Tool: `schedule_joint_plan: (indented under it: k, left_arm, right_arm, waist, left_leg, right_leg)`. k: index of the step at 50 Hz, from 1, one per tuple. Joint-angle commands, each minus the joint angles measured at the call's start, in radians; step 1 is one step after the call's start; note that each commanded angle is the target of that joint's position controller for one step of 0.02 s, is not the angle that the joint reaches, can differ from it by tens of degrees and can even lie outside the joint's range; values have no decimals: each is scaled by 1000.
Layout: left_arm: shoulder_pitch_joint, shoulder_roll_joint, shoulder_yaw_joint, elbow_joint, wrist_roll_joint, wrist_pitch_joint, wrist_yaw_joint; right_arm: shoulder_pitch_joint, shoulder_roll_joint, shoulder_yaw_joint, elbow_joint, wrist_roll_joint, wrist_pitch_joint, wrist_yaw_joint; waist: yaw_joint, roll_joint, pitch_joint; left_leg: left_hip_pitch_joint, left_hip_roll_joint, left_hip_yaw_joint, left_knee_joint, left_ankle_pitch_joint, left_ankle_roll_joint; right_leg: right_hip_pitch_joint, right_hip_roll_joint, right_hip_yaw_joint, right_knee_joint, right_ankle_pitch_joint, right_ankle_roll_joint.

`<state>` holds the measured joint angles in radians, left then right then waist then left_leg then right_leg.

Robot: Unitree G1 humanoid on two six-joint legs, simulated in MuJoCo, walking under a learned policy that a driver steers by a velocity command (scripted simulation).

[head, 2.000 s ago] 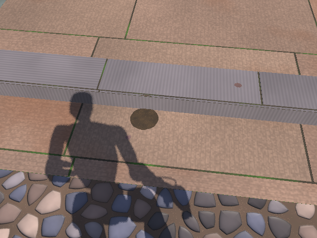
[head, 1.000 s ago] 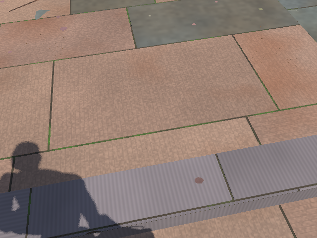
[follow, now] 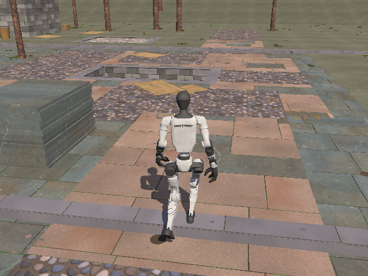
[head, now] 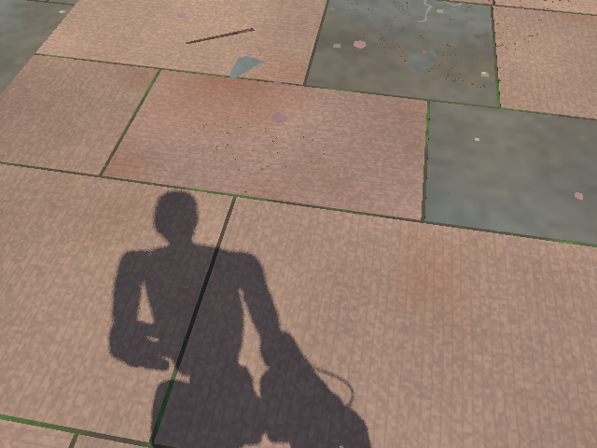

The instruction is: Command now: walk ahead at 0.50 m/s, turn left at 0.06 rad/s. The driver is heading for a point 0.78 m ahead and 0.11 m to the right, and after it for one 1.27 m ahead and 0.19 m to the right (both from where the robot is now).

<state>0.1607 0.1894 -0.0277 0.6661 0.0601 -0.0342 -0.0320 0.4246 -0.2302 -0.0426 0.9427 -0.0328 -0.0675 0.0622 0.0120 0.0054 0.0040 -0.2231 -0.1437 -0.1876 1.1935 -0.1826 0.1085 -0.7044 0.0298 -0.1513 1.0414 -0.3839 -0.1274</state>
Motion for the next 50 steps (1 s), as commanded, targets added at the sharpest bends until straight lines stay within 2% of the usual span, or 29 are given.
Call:
schedule_joint_plan:
  k: [1, 2, 3, 4, 5, 6, 8, 10, 12, 14, 16, 20, 22, 24, 25, 26, 27, 28, 29, 30, 31, 33, 36, 40, 44, 46, 48, 49, 50]
  left_arm:
    - [232, 111, 47, 149, 14, -40, -50]
    - [164, 40, 29, 197, 12, -59, -43]
    - [78, -37, 9, 221, 13, -74, -31]
    - [26, -62, -6, 233, 21, -85, -26]
    - [9, -59, -9, 248, 18, -98, -23]
    - [-22, -23, 3, 233, 20, -111, -26]
    - [57, 38, 12, 240, 36, -140, -4]
    - [254, 110, 29, 276, 30, -143, 12]
    - [378, 139, 42, 294, 18, -133, 1]
    - [379, 131, 47, 285, -3, -123, -29]
    - [397, 129, 53, 292, -10, -117, -45]
    - [484, 138, 63, 334, -13, -107, -43]
    - [476, 176, 74, 342, -11, -100, -43]
    - [394, 235, 93, 326, -2, -97, -42]
    - [311, 256, 99, 297, 5, -101, -46]
    - [366, 182, 78, 283, 12, -105, -38]
    - [483, 64, 25, 278, 34, -111, -53]
    - [262, 154, 61, 235, -17, -96, -77]
    - [128, 165, 78, 146, -158, -110, -7]
    - [84, 175, 73, 124, -141, -108, 21]
    - [110, 152, 76, 128, -126, -96, 35]
    - [229, 121, 83, 145, -105, -61, 44]
    - [179, 107, 82, 110, -95, -29, 48]
    - [21, 102, 78, 54, -82, -34, 38]
    - [-138, 93, 71, -3, -87, -34, 12]
    - [-181, 107, 78, -37, -79, -33, -3]
    - [-134, 137, 96, -49, -68, -33, -18]
    - [-37, 162, 112, -28, -66, -34, -22]
    - [105, 215, 140, 10, -64, -35, -16]
  right_arm:
    - [-46, -75, -13, -149, -31, -31, 43]
    - [-58, -13, 23, -184, -57, -28, 28]
    - [-48, 8, 46, -190, -58, -13, 16]
    - [-22, -11, 51, -195, -48, 6, 6]
    - [-53, -30, 50, -210, -40, 12, 3]
    - [-97, -53, 42, -239, -19, 4, 7]
    - [-191, -72, 30, -261, -18, -27, 15]
    - [-296, -70, 25, -284, -10, -47, 13]
    - [-378, -50, 24, -299, -4, -41, 8]
    - [-433, -24, 24, -306, -19, -18, 11]
    - [-494, -21, 17, -315, -24, 4, 14]
    - [-625, -44, -3, -344, 1, 6, 13]
    - [-627, -64, -16, -342, 4, 6, 8]
    - [-473, -97, -33, -291, 12, -3, -13]
    - [-277, -135, -47, -232, 23, -12, -31]
    - [-59, -184, -58, -163, 13, -21, -38]
    - [127, -172, -53, -117, 11, -26, -39]
    - [316, -129, -52, -48, -32, -23, -54]
    - [-64, -184, -60, -117, 54, -15, -74]
    - [-189, -119, -35, -161, 59, -24, -78]
    - [-223, -69, -17, -156, 39, -38, -73]
    - [-260, -49, -8, -136, 28, -49, -53]
    - [-231, -92, -17, -102, 16, -64, -44]
    - [-185, -137, -26, -77, 21, -61, -70]
    - [-99, -177, -40, -46, 39, -41, -78]
    - [-102, -179, -44, -42, 42, -15, -83]
    - [-125, -199, -52, -56, 46, 9, -93]
    - [-142, -208, -57, -66, 50, 20, -101]
    - [-149, -202, -55, -78, 51, 26, -107]
  waist:
    - [29, 58, -12]
    - [-27, 96, -61]
    - [-77, 82, -62]
    - [-122, 52, -63]
    - [-129, 37, -60]
    - [-135, 38, -65]
    - [-86, -35, -77]
    - [2, -79, -71]
    - [42, -78, -67]
    - [36, -86, -31]
    - [31, -88, 18]
    - [39, -78, 46]
    - [7, -92, 28]
    - [-82, -101, -17]
    - [-157, -88, -107]
    - [-169, 32, -315]
    - [-199, 293, -513]
    - [-305, 116, -423]
    - [-160, 113, -186]
    - [-99, 6, -101]
    - [-45, -22, -61]
    - [36, 29, -47]
    - [44, 22, 10]
    - [-3, 25, 7]
    - [-79, 18, 22]
    - [-81, 25, 41]
    - [-45, 78, -9]
    - [4, 93, -57]
    - [70, 63, -123]
  left_leg:
    - [-721, -11, -176, 707, 131, 79]
    - [-737, 32, -149, 714, 127, 96]
    - [-757, 93, -130, 712, 147, 112]
    - [-764, 142, -105, 657, 192, 95]
    - [-765, 168, -67, 585, 172, 79]
    - [-663, 198, 6, 411, 158, 58]
    - [-575, 214, 98, 291, 201, -18]
    - [-677, 195, 136, 138, 198, -97]
    - [-760, 190, 149, -44, 216, -135]
    - [-725, 197, 155, -229, 294, -129]
    - [-712, 190, 167, -357, 336, -103]
    - [-633, 142, 218, -593, 278, -74]
    - [-486, 105, 253, -641, 212, -51]
    - [-250, 80, 249, -631, 188, -16]
    - [39, 86, 221, -579, 252, 31]
    - [522, 190, 129, -471, 433, 163]
    - [971, 503, -339, -588, 465, 427]
    - [874, 481, -463, -761, 220, 304]
    - [499, 506, -378, -826, 230, 244]
    - [269, 473, -256, -898, 237, 196]
    - [145, 449, -174, -955, 237, 172]
    - [3, 382, -40, -1027, 125, 135]
    - [-111, 365, 99, -1080, 216, 128]
    - [-78, 307, 255, -1068, 313, 80]
    - [148, 373, 266, -1039, 279, 63]
    - [246, 395, 288, -951, 461, 38]
    - [288, 390, 316, -807, 747, -3]
    - [281, 372, 335, -683, 841, -28]
    - [218, 322, 360, -485, 788, -67]
  right_leg:
    - [445, -295, 827, -653, -136, -208]
    - [409, -290, 710, -658, -59, -201]
    - [340, -267, 612, -688, -17, -169]
    - [280, -251, 527, -722, 40, -123]
    - [247, -216, 430, -734, 91, -92]
    - [170, -166, 294, -760, 126, -51]
    - [154, -85, 175, -765, 305, -2]
    - [376, -97, 181, -734, 577, 25]
    - [596, -142, 220, -711, 775, 17]
    - [641, -168, 233, -748, 760, -9]
    - [693, -207, 246, -785, 775, -17]
    - [848, -216, 216, -783, 904, 34]
    - [843, -217, 195, -743, 1120, 56]
    - [773, -226, 178, -615, 1357, 99]
    - [628, -209, 174, -486, 1433, 146]
    - [379, -142, 182, -239, 1143, 198]
    - [-36, 66, 192, 235, 29, 274]
    - [-159, 69, 293, 411, -143, 218]
    - [-135, 11, 320, 450, -81, 143]
    - [-74, -47, 281, 405, 3, 110]
    - [-28, -74, 266, 377, 46, 98]
    - [64, -128, 274, 307, 87, 88]
    - [29, -162, 274, 204, 184, 107]
    - [61, -156, 212, -140, 448, 118]
    - [9, -142, 174, -346, 473, 103]
    - [-22, -118, 143, -410, 397, 84]
    - [80, -53, 86, -440, 300, 57]
    - [197, -10, 61, -480, 296, 40]
    - [392, 24, 70, -565, 406, 9]
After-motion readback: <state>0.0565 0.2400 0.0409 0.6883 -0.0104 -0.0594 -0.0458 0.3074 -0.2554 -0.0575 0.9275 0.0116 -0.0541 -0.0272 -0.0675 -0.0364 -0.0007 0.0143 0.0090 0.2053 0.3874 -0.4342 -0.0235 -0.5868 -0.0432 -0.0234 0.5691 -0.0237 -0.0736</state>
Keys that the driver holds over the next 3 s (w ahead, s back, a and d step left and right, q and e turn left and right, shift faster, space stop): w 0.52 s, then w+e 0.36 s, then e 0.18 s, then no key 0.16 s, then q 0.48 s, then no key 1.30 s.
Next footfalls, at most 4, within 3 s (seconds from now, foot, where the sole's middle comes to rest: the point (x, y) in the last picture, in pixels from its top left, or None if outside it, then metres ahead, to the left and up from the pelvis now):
0.50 left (276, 417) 0.52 0.08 -0.70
1.02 right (400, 315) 0.77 -0.20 -0.70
1.44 left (308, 282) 0.85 0.01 -0.70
1.76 right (407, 312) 0.77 -0.22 -0.70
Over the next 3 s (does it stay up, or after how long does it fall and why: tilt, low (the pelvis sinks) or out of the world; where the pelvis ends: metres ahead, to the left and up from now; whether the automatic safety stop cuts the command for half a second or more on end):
stays up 0.73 -0.09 0.08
